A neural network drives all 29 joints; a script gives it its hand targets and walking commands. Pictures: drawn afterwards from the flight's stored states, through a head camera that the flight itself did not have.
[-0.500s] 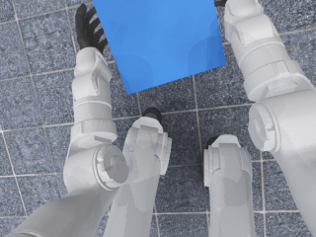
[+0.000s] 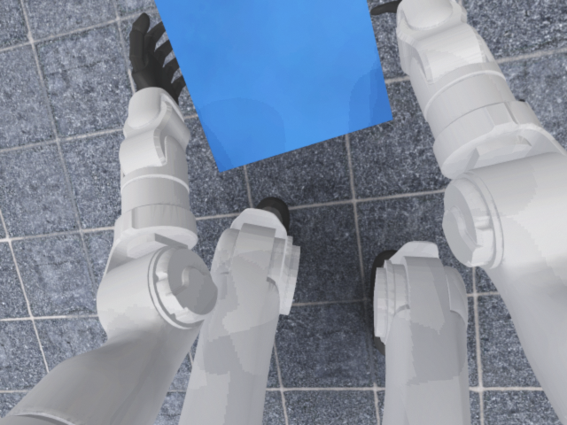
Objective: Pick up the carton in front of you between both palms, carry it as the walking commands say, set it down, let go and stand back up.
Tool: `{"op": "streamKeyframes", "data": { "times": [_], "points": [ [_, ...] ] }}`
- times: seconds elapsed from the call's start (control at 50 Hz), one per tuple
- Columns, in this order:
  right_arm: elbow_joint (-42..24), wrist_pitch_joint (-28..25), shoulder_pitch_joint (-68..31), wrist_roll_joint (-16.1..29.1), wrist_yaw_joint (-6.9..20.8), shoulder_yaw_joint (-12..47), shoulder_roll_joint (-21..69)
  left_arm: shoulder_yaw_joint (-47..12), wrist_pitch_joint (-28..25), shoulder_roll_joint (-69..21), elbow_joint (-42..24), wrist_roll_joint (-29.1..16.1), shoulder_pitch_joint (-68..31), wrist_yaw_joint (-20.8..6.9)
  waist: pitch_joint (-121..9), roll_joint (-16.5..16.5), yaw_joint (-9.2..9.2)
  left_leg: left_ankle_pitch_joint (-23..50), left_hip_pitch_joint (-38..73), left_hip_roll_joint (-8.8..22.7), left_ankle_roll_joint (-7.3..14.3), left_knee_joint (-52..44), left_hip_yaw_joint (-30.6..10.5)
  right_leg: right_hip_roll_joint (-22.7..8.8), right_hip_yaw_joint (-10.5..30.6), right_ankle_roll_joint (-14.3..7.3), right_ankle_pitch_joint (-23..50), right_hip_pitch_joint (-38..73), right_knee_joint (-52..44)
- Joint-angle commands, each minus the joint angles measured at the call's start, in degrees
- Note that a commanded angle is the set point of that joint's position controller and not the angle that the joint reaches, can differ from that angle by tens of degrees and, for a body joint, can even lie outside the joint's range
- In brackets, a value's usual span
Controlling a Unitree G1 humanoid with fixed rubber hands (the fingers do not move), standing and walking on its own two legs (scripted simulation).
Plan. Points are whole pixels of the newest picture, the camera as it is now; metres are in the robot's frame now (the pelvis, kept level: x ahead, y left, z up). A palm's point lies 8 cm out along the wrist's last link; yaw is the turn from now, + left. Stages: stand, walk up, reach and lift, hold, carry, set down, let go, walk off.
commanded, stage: set down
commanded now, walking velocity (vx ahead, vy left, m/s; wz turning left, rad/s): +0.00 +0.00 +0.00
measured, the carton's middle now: (288, 66) +0.51 +0.11 -0.27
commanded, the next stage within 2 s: let go in 1.96 s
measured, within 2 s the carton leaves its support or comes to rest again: rests again in 0.28 s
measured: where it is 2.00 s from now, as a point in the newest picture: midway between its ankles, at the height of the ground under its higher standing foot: (323, 291)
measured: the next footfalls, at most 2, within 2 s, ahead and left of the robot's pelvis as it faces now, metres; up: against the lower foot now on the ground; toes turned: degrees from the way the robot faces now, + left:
none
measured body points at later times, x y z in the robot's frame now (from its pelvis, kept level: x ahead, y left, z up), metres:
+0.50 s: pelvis +0.01 +0.01 -0.01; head +0.38 -0.02 +0.25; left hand +0.48 +0.26 -0.18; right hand +0.58 -0.03 -0.20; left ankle +0.15 +0.16 -0.37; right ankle +0.08 -0.10 -0.37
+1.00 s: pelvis -0.01 +0.02 -0.02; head +0.36 -0.01 +0.22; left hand +0.44 +0.30 -0.20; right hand +0.58 -0.06 -0.21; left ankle +0.15 +0.15 -0.37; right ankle +0.08 -0.10 -0.37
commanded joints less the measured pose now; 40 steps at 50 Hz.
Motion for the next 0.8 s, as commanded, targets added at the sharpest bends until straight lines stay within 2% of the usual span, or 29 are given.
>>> {"op": "streamKeyframes", "data": {
  "times": [0.0,0.26,0.48,0.58,0.64,0.72,0.78],
  "points": [
    [-4.8,-3.3,-17.6,1.8,10.0,5.2,38.7,-17.5,-0.8,-30.5,0.8,-2.5,-28.8,-10.6,-50.1,-10.0,2.62,16.3,29.3,-1.9,3.2,-1.0,11.1,-2.1,-1.6,-1.6,16.1,19.1,-14.6],
    [-0.8,-3.1,-12.1,-2.7,10.7,1.9,32.0,-12.5,-1.5,-24.2,5.0,-0.8,-23.9,-9.8,-42.7,-10.3,0.38,13.5,25.7,-2.2,3.7,-0.1,10.0,-3.1,-0.7,-2.3,15.0,17.0,-13.5],
    [-0.8,-3.6,-9.1,-2.9,11.3,2.9,29.1,-11.1,-2.9,-21.9,8.5,-1.5,-19.2,-9.2,-39.4,-10.4,0.3,15.0,23.8,-2.3,4.1,1.0,9.3,-4.0,0.0,-2.4,18.0,16.5,-11.9],
    [-2.6,-4.5,-10.0,-2.6,10.6,4.3,24.9,-9.6,-4.0,-21.2,9.9,-1.5,-15.4,-8.4,-40.6,-10.8,1.43,16.3,23.8,-1.8,3.6,1.6,9.9,-5.0,0.4,-1.8,20.8,19.0,-10.8],
    [-3.6,-5.6,-9.8,-1.4,7.9,5.0,12.5,-6.4,-6.1,-11.9,11.4,-2.8,-9.3,-5.5,-41.4,-10.9,1.72,17.6,25.0,-0.8,2.8,2.0,10.7,-6.5,0.9,-1.2,22.9,22.1,-10.3],
    [-3.9,-7.6,-9.7,4.0,1.4,7.8,-10.2,-4.9,-11.7,11.2,13.2,-8.1,-1.4,2.0,-44.1,-10.5,3.05,18.7,26.4,1.0,1.8,1.9,11.3,-8.8,2.7,-0.6,23.7,26.2,-9.4],
    [-6.7,-8.3,-14.4,9.9,0.7,12.8,-10.8,-9.8,-13.8,13.7,14.6,-15.1,-4.7,3.0,-47.0,-12.9,4.05,19.5,25.0,2.0,2.9,2.1,10.6,-9.9,4.3,-0.3,26.2,29.1,-9.1]
  ]
}}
